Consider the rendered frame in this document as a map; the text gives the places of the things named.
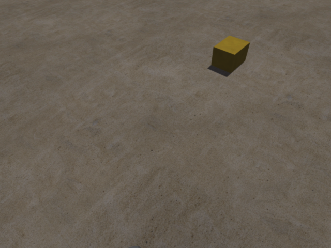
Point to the carton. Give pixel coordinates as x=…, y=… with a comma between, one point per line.
x=230, y=53

